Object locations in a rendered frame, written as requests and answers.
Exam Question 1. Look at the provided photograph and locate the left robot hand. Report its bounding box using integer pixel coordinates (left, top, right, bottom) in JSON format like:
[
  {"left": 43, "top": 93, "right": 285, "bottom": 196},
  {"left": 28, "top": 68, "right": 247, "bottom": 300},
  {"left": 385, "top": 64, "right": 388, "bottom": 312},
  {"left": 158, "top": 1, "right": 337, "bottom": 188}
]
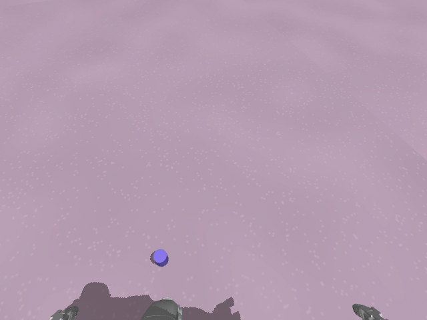
[{"left": 50, "top": 306, "right": 79, "bottom": 320}]

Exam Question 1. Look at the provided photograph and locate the tin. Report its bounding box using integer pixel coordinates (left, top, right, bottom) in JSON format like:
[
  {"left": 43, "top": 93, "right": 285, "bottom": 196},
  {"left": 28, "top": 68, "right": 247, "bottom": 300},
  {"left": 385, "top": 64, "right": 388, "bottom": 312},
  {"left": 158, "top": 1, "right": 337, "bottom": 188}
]
[{"left": 153, "top": 249, "right": 169, "bottom": 267}]

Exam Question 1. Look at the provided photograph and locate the right robot hand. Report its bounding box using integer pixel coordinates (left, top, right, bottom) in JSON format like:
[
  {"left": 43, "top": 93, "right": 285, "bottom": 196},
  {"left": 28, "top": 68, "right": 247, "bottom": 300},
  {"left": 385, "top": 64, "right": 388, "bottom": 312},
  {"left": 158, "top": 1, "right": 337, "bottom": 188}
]
[{"left": 352, "top": 304, "right": 388, "bottom": 320}]

